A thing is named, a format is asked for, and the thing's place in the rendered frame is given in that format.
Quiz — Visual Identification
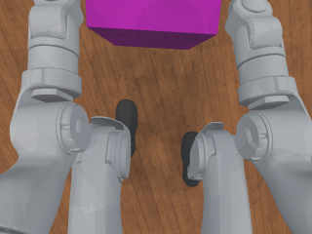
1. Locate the carton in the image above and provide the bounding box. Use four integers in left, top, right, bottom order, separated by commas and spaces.
86, 0, 221, 50

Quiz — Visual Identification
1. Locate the robot left thigh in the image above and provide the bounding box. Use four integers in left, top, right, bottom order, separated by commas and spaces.
67, 126, 132, 234

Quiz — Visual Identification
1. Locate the robot left upper arm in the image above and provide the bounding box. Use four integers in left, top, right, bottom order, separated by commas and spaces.
0, 101, 93, 234

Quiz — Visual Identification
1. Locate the robot right forearm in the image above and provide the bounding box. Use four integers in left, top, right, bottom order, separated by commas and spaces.
224, 0, 312, 121

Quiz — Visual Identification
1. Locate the robot right upper arm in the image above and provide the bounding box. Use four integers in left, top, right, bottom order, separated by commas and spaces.
234, 108, 312, 234

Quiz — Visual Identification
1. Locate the robot left forearm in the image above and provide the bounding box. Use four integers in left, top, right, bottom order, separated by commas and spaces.
10, 0, 84, 142

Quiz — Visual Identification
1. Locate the right robot foot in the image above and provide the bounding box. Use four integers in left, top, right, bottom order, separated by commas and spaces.
180, 132, 200, 187

